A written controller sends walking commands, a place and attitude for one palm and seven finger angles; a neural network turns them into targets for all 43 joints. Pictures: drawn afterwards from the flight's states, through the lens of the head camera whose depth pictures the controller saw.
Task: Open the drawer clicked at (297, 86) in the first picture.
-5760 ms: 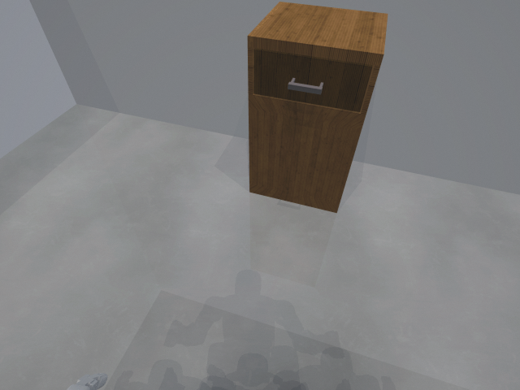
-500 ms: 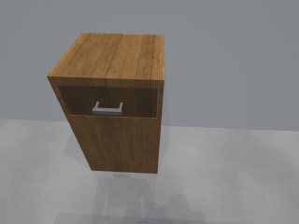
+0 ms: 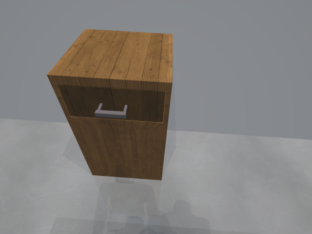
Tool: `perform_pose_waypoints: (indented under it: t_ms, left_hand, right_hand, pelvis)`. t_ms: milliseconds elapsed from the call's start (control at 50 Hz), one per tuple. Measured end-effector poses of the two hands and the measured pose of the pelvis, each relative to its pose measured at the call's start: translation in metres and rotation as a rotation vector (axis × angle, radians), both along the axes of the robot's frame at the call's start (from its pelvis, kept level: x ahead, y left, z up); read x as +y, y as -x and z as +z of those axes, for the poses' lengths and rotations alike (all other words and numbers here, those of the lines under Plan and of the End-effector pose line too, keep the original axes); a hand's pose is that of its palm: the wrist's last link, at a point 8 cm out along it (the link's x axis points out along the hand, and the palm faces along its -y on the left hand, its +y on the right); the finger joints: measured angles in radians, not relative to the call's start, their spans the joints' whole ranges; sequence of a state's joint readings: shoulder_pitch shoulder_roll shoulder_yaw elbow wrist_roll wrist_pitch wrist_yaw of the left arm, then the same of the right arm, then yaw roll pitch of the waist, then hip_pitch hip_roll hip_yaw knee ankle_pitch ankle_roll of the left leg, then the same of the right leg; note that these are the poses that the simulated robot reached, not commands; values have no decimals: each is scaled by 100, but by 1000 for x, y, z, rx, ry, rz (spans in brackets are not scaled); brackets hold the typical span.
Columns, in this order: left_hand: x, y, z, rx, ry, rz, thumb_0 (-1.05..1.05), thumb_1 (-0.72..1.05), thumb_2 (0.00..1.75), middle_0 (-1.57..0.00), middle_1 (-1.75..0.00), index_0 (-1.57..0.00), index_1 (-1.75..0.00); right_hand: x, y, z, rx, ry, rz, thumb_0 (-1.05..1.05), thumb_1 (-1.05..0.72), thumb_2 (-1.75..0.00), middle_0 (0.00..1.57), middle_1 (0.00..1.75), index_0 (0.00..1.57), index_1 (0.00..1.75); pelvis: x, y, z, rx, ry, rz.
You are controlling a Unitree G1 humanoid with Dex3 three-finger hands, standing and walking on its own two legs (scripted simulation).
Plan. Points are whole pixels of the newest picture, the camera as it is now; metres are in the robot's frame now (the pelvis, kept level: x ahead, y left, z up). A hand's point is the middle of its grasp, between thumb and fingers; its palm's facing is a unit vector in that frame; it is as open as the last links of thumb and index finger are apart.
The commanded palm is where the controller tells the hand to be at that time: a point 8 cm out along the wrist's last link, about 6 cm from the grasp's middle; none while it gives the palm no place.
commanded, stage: shuffle to correct the standing spot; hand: left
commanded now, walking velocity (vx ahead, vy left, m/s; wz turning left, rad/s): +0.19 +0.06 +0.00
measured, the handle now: (112, 110) +0.59 +0.22 -0.08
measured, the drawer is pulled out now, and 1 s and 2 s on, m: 0.00 0.00 0.00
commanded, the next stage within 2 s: come to a stop and stand still in 0.20 s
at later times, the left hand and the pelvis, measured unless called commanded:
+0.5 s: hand out of the picture +0.08 +0.19 -0.17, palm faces +0.07 -0.98 -0.16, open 7.4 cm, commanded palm none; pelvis +0.09 +0.03 +0.01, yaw +0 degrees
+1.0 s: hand out of the picture +0.12 +0.18 -0.16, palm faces +0.06 -0.97 -0.23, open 7.3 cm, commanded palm none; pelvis +0.07 -0.01 +0.01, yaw +0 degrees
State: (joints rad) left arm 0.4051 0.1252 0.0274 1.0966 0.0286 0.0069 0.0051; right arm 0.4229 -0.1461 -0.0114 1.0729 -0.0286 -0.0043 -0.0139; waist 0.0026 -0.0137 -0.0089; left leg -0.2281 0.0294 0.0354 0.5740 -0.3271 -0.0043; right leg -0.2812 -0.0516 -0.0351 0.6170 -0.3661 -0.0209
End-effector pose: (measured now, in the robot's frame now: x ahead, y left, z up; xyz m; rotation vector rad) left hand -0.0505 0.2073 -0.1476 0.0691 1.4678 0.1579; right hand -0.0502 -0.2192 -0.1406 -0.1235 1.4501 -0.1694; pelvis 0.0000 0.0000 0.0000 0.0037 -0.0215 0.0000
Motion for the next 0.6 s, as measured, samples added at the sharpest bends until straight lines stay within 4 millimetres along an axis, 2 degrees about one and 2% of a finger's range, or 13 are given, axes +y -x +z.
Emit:
perform_pose_waypoints:
  t_ms: [80, 140, 180, 240, 300, 360, 440, 520, 600]
  left_hand:
    - [1, -21, 3, -28, -20, -4, 1, 91, 90, -20, -30, -20, -30]
    - [0, -34, 5, -68, -33, 27, 1, 91, 90, -20, -30, -19, -30]
    - [0, -38, 7, -81, -36, 56, 1, 91, 90, -20, -30, -20, -30]
    - [2, -38, 8, -57, -25, 77, 1, 91, 90, -20, -30, -20, -30]
    - [9, -38, -2, -5, 4, 80, 1, 91, 90, -20, -30, -20, -30]
    - [20, -50, -11, 43, 18, 51, 1, 91, 90, -20, -30, -20, -30]
    - [31, -92, -5, 2, -3, 6, 1, 91, 90, -20, -30, -19, -30]
    - [33, -137, 5, -75, -31, -16, 1, 92, 90, -20, -30, -19, -30]
    - [38, -159, 12, -80, -81, -44, 3, 95, 90, -20, -30, -19, -30]
  right_hand:
    - [5, -7, -5, 22, -30, -11, 0, -91, -90, 19, 30, 20, 30]
    - [7, -24, -9, 35, -49, 18, 0, -91, -90, 20, 30, 20, 30]
    - [8, -45, -6, 23, -49, 48, 0, -91, -90, 20, 30, 20, 30]
    - [11, -91, 1, -54, -35, 80, 1, -91, -90, 20, 30, 20, 30]
    - [9, -133, 4, -151, 20, 99, 2, -93, -90, 20, 30, 20, 30]
    - [9, -158, 4, -222, 62, 84, 2, -94, -90, 20, 30, 20, 30]
    - [18, -167, 11, -217, 57, 62, 1, -93, -90, 19, 30, 20, 30]
    - [26, -167, 8, -160, 31, 57, 1, -94, -90, 20, 30, 20, 30]
    - [21, -164, 0, -111, 4, 28, 1, -95, -90, 20, 30, 21, 30]
  pelvis:
    - [-4, -14, -2, 9, -6, 5]
    - [-4, -26, -3, 16, 2, 24]
    - [-1, -33, 0, 17, 1, 36]
    - [7, -45, 4, 14, -6, 41]
    - [19, -60, -2, 8, 3, 40]
    - [28, -71, -9, 2, -2, 17]
    - [30, -86, 0, 7, -14, -1]
    - [28, -95, 6, 14, -19, 0]
    - [19, -101, 5, 17, -28, -7]
